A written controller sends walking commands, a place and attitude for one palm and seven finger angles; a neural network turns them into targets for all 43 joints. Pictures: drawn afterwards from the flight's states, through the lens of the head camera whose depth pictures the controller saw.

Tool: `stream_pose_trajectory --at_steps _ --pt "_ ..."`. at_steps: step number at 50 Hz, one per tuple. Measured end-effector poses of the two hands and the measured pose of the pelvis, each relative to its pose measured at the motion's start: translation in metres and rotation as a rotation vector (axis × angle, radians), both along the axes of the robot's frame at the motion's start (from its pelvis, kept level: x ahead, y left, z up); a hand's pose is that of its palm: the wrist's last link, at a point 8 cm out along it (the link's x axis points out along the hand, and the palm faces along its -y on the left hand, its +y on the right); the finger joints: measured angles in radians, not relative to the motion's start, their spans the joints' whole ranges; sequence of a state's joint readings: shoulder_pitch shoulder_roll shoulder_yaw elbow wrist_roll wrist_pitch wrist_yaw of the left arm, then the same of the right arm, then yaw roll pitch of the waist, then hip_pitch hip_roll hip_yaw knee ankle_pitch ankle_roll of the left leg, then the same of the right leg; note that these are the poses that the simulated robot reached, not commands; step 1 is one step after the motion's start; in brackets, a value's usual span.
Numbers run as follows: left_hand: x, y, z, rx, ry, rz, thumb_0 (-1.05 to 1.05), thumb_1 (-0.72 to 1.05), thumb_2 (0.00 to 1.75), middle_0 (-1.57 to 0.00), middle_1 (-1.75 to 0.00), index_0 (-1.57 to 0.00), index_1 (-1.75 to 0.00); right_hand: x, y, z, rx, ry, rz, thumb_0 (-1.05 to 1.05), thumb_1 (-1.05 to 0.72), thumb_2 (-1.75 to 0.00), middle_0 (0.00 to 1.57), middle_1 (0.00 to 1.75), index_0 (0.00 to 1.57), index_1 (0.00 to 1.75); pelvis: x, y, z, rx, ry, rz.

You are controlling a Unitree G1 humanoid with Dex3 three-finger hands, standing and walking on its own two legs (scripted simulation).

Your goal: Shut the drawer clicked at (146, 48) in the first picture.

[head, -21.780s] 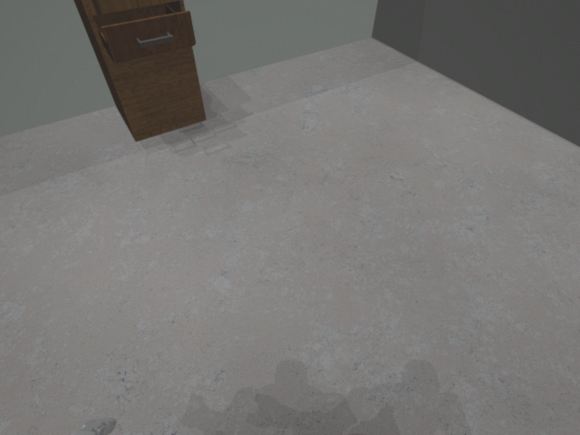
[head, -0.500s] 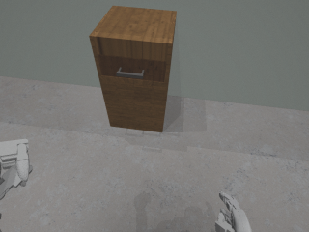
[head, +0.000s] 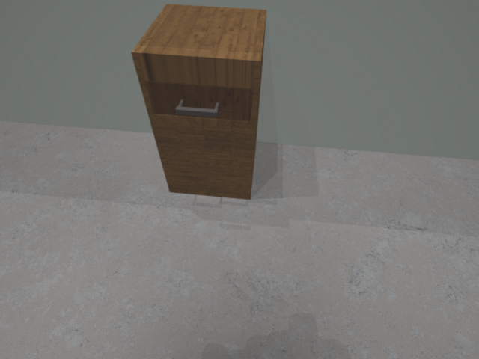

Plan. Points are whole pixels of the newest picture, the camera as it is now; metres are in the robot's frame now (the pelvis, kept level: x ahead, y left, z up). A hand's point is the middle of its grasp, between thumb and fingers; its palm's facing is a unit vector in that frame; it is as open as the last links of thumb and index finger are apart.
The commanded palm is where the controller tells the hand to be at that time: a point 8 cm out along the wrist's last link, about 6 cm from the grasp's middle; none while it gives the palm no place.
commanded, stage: let the arm hang, fingers relaxed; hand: left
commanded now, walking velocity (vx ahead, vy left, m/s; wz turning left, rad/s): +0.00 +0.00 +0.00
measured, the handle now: (198, 108) +0.96 +0.18 -0.18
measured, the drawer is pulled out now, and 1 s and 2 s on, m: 0.00 0.00 0.00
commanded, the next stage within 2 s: look to check the result in 0.82 s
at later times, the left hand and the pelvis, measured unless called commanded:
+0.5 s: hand out of the picture +0.00 +0.20 -0.16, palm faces +0.00 -0.97 -0.24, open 7.0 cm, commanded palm none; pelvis +0.00 +0.00 +0.01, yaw +0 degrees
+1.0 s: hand out of the picture +0.04 +0.19 -0.16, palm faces +0.00 -0.97 -0.25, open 7.4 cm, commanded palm none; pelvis +0.01 -0.01 +0.01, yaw +0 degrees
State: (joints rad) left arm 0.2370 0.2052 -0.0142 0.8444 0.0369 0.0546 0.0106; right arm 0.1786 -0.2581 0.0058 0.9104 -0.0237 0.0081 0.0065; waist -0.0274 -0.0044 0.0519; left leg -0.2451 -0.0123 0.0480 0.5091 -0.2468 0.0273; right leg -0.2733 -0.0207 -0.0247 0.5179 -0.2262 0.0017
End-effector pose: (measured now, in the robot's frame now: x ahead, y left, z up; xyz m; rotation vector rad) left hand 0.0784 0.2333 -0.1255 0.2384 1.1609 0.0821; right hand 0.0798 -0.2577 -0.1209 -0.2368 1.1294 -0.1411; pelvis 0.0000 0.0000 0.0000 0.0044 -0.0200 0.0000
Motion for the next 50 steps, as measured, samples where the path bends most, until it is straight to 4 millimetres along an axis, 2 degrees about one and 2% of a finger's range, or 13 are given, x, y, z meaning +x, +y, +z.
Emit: stream_pose_trajectory --at_steps 3,7,11,14,18,23,30,35,41,50 --pt "-0.040 0.006 -0.010 0.005 0.121 0.062 0.01 0.90 0.90 -1.02 -1.26 -1.02 -1.22 -0.038 0.003 -0.004 -0.001 0.131 -0.024 0.01 -0.91 -0.90 0.20 0.30 0.20 0.30 -0.002 -0.002 0.004 -0.006 0.002 -0.001" --pt "-0.081 0.018 -0.008 0.021 0.233 0.108 0.01 0.90 0.90 -0.87 -1.09 -0.87 -1.06 -0.080 0.011 -0.009 0.017 0.274 -0.051 0.01 -0.91 -0.90 0.20 0.30 0.20 0.30 -0.002 -0.001 0.006 -0.010 0.005 0.002" --pt "-0.107 0.025 -0.003 0.044 0.308 0.134 0.01 0.91 0.90 -0.72 -0.90 -0.72 -0.89 -0.106 0.022 -0.014 0.044 0.348 -0.077 0.01 -0.91 -0.90 0.20 0.30 0.20 0.30 -0.002 0.000 0.007 -0.009 0.002 0.003" --pt "-0.114 0.027 -0.001 0.054 0.330 0.142 0.01 0.91 0.90 -0.60 -0.76 -0.60 -0.76 -0.116 0.030 -0.017 0.065 0.369 -0.090 0.00 -0.91 -0.90 0.20 0.30 0.20 0.30 -0.002 0.002 0.008 -0.006 -0.001 0.001" --pt "-0.109 0.024 -0.001 0.052 0.319 0.141 0.00 0.91 0.90 -0.45 -0.58 -0.45 -0.58 -0.117 0.039 -0.021 0.090 0.362 -0.101 0.00 -0.91 -0.90 0.20 0.30 0.20 0.30 -0.002 0.003 0.008 -0.004 -0.004 -0.002" --pt "-0.089 0.015 -0.003 0.031 0.263 0.127 0.00 0.91 0.90 -0.31 -0.42 -0.30 -0.42 -0.106 0.046 -0.024 0.108 0.322 -0.105 0.00 -0.91 -0.90 0.20 0.30 0.20 0.30 -0.002 0.004 0.008 0.000 -0.008 -0.007" --pt "-0.055 0.000 -0.006 -0.003 0.173 0.102 0.00 0.91 0.90 -0.22 -0.33 -0.22 -0.33 -0.085 0.045 -0.024 0.109 0.256 -0.103 0.00 -0.91 -0.90 0.20 0.30 0.20 0.30 0.001 0.003 0.008 0.003 -0.011 -0.009" --pt "-0.039 -0.004 -0.005 -0.011 0.138 0.094 0.00 0.91 0.90 -0.21 -0.31 -0.21 -0.31 -0.075 0.040 -0.022 0.098 0.230 -0.103 0.00 -0.91 -0.90 0.20 0.30 0.20 0.30 0.004 0.001 0.008 0.002 -0.013 -0.010" --pt "-0.035 -0.002 -0.003 -0.001 0.139 0.093 0.00 0.91 0.90 -0.20 -0.30 -0.20 -0.30 -0.069 0.030 -0.020 0.082 0.228 -0.102 0.00 -0.91 -0.90 0.20 0.30 0.20 0.30 0.007 -0.002 0.009 0.002 -0.011 -0.010" --pt "-0.040 0.006 0.000 0.030 0.175 0.105 0.00 0.91 0.90 -0.20 -0.30 -0.20 -0.30 -0.067 0.015 -0.018 0.058 0.254 -0.096 0.00 -0.91 -0.90 0.20 0.30 0.20 0.30 0.012 -0.006 0.010 0.001 -0.009 -0.007"
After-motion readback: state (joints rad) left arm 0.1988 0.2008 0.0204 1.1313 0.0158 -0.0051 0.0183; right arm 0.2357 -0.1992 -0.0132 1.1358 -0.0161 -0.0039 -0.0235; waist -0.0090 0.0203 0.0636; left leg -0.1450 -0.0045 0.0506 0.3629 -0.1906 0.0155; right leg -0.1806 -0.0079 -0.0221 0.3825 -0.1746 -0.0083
